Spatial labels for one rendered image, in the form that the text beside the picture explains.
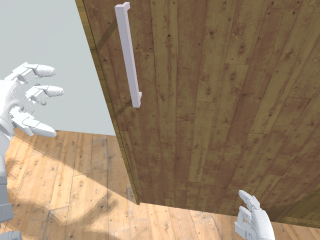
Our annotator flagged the wardrobe door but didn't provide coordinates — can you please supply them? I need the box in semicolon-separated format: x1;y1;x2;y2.
285;184;320;222
83;0;320;223

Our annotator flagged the left robot hand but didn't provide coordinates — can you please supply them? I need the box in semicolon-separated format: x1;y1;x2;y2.
0;62;65;137

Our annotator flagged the handle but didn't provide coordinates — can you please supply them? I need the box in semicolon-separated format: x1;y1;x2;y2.
114;2;142;108

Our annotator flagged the right robot hand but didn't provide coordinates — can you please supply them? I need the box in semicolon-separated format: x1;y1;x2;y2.
234;190;275;240

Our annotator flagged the robot left upper arm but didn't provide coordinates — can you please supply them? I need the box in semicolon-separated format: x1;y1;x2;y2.
0;230;23;240

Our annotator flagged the robot left forearm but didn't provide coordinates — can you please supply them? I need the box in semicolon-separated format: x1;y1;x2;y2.
0;117;15;229

